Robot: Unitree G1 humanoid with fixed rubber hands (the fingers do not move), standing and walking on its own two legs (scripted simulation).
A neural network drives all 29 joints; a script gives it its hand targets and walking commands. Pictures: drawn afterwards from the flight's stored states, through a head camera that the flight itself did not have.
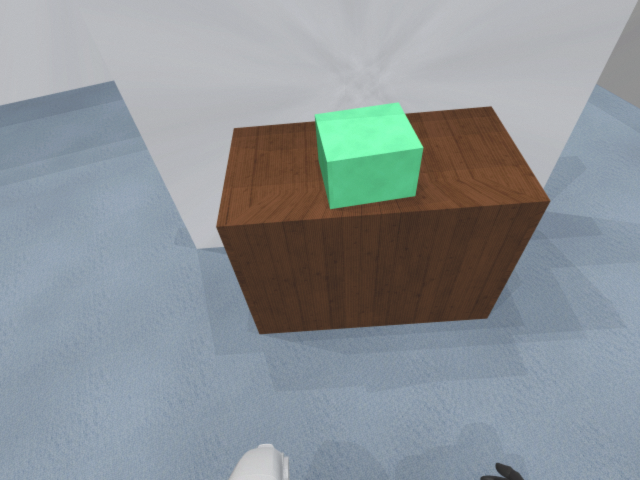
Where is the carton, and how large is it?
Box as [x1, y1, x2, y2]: [315, 102, 422, 208]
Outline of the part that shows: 398,102 315,114 318,159 330,208 412,196 415,194 422,146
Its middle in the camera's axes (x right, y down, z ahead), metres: +0.12 -0.22 +0.97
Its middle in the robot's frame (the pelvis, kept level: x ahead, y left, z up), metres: +0.86 -0.04 -0.13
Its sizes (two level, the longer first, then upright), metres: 0.218 0.197 0.147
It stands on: a pedestal, 0.57 m high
